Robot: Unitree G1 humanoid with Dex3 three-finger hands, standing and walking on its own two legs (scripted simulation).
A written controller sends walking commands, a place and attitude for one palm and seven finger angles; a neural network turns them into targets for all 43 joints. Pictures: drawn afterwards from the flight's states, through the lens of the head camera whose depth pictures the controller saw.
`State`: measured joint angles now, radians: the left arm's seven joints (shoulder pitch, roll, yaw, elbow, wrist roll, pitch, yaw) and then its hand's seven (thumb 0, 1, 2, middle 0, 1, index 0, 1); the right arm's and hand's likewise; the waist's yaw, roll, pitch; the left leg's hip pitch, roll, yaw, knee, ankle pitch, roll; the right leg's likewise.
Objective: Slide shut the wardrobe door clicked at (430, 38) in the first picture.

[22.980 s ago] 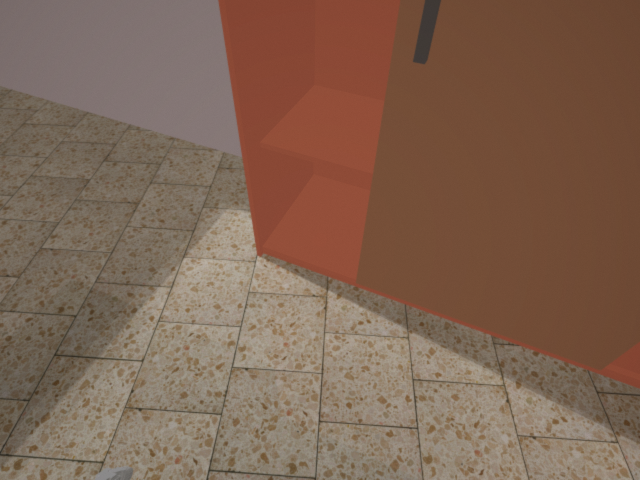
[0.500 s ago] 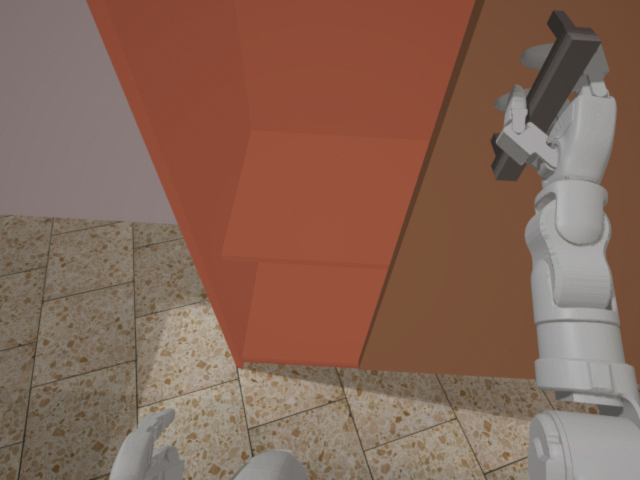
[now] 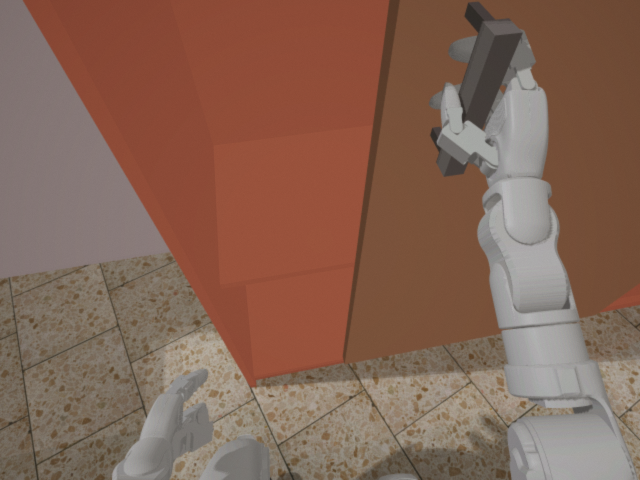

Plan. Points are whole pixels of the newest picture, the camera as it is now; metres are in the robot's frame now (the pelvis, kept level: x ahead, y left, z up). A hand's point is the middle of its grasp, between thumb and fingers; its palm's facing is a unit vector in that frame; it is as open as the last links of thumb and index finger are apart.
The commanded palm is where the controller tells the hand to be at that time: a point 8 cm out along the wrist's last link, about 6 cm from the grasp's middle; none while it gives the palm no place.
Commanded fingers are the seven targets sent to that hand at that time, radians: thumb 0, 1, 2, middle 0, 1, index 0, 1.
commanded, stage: step sideways, sliding the door along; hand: right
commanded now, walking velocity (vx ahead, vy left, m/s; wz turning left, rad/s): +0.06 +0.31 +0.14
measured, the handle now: (462, 96) +0.44 -0.18 +0.23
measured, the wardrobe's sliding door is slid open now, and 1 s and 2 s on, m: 0.27 0.00 0.00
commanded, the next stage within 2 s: stop walking and hold the door there in 1.14 s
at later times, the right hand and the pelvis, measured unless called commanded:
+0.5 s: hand (251, 156) +0.38 +0.04 +0.22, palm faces +0.11 +0.99 -0.11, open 6.6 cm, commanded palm +0.35 +0.02 +0.22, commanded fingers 0.00 -0.90 -0.90 0.45 1.40 0.45 1.40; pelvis +0.02 +0.17 -0.02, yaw +1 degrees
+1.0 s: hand (160, 161) +0.37 +0.12 +0.22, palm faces +0.35 +0.93 -0.07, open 6.5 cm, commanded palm +0.33 +0.14 +0.22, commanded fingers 0.00 -0.90 -0.90 0.45 1.40 0.45 1.40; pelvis -0.02 +0.32 -0.02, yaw +2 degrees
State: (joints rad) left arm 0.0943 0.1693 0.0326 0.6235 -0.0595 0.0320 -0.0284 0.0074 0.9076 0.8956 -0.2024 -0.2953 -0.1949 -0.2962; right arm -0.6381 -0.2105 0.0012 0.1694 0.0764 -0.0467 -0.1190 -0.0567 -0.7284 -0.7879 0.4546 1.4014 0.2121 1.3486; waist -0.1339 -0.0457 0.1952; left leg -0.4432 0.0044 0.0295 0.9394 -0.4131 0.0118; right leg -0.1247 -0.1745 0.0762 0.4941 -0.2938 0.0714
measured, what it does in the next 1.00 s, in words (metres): steps to the left: left foot, then right foot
